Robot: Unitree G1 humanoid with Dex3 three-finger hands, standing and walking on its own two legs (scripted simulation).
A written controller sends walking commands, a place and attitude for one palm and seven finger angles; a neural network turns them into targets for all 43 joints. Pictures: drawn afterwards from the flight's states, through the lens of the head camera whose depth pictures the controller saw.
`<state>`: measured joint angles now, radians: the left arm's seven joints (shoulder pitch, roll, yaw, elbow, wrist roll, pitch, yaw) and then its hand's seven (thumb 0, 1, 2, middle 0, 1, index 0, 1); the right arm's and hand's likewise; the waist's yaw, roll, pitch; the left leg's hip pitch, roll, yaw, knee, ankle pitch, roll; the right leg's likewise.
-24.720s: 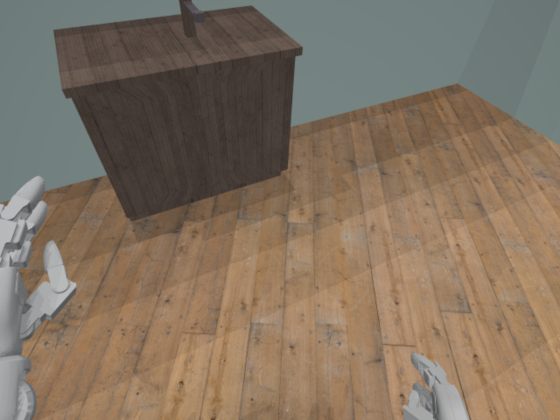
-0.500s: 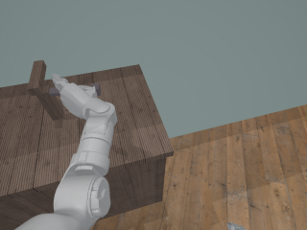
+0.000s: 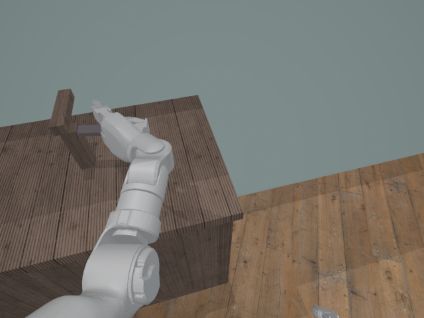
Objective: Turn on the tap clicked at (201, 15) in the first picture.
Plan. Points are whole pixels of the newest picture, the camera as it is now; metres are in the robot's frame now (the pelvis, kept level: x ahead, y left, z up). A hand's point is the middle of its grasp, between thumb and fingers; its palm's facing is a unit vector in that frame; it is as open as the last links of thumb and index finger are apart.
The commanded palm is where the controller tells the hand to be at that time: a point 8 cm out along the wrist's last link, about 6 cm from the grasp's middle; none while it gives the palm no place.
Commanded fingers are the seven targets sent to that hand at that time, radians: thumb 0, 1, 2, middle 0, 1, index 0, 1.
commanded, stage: lift the hand up off the lever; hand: left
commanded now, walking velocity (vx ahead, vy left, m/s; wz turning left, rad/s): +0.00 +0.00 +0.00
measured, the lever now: (139, 128) +0.51 +0.19 +0.08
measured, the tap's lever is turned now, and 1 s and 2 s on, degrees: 78 78 78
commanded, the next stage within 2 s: draw the hand back beside the body in 0.22 s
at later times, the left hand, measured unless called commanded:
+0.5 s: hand (153, 126) +0.42 +0.12 +0.17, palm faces +0.47 -0.88 -0.09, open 7.8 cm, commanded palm +0.35 +0.18 +0.16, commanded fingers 0.00 0.90 0.90 -0.16 -0.18 -0.16 -0.18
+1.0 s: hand (107, 184) +0.29 +0.17 +0.16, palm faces +0.18 -0.96 -0.22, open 7.6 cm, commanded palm +0.25 +0.23 +0.17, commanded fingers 0.00 0.90 0.90 -0.19 -0.25 -0.19 -0.25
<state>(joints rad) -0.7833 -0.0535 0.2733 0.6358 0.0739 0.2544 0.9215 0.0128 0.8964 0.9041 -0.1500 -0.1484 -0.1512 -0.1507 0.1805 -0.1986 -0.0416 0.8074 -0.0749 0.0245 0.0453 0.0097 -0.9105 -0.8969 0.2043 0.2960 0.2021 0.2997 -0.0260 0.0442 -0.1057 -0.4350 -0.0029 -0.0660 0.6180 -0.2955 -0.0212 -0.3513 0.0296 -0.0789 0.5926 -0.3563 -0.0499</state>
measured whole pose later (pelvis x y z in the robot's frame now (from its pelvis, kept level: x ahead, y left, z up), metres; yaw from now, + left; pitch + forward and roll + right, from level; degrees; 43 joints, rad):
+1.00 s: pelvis -0.02 +0.01 +0.02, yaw -3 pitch -4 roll +0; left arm -0.02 0.26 0.08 0.01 -0.07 -0.11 0.11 0.01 0.89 0.90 -0.18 -0.23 -0.18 -0.23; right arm 0.13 -0.21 0.01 0.64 0.02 -0.01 -0.03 0.01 -0.91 -0.90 0.20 0.30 0.20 0.30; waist 0.02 0.06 0.04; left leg -0.13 0.00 -0.02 0.40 -0.20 -0.01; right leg -0.08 0.03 -0.03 0.40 -0.25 -0.04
